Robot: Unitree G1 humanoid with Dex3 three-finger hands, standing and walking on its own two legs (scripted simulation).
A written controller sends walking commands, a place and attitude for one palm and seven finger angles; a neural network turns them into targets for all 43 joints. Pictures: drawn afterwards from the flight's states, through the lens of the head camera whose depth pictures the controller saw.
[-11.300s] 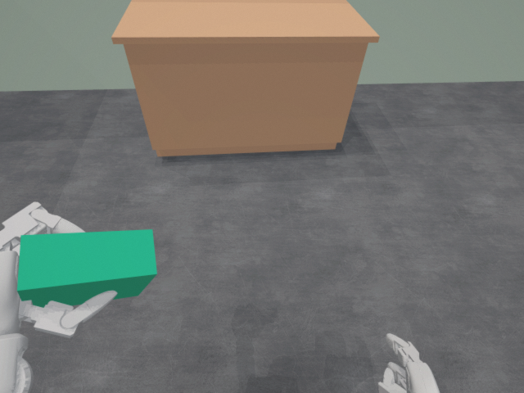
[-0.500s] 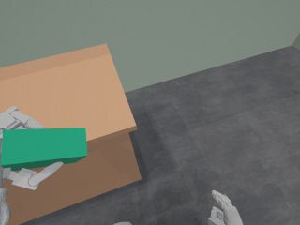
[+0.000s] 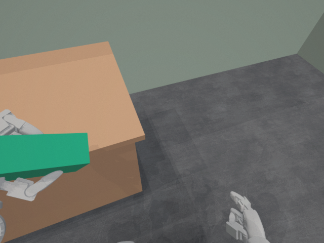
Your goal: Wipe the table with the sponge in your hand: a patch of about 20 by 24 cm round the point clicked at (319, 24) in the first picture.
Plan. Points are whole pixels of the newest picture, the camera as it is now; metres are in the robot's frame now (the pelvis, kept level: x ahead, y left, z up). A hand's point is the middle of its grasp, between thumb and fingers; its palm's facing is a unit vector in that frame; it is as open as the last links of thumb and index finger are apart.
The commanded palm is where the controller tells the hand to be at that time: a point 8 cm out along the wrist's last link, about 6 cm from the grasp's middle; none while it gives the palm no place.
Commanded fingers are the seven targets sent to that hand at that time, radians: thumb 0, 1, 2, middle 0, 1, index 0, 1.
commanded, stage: come to a stop and stand still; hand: left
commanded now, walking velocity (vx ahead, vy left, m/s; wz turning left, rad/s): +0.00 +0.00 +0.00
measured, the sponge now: (57, 156) +0.23 +0.21 +0.15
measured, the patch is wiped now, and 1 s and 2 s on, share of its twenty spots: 0.00 0.00 0.00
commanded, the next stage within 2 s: look again from close up in 0.62 s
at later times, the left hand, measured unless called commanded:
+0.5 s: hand (44, 187) +0.18 +0.21 +0.16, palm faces +0.35 -0.85 -0.40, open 9.6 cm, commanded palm +0.12 +0.26 +0.18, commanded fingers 0.00 0.10 1.30 -1.20 -1.60 -1.20 -1.60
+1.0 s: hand (28, 179) +0.19 +0.25 +0.15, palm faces +0.27 -0.89 -0.37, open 9.6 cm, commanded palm +0.13 +0.30 +0.18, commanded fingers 0.00 0.10 1.30 -1.20 -1.60 -1.20 -1.60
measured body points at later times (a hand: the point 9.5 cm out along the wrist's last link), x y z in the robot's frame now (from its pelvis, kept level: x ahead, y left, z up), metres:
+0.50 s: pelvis -0.04 -0.02 +0.00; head -0.02 -0.02 +0.45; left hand +0.15 +0.25 +0.18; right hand +0.11 -0.27 -0.09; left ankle +0.00 +0.11 -0.74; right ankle -0.01 -0.10 -0.74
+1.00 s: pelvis -0.03 +0.03 +0.00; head -0.01 +0.04 +0.45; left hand +0.17 +0.29 +0.17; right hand +0.13 -0.20 -0.07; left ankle -0.01 +0.10 -0.74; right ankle -0.01 -0.10 -0.74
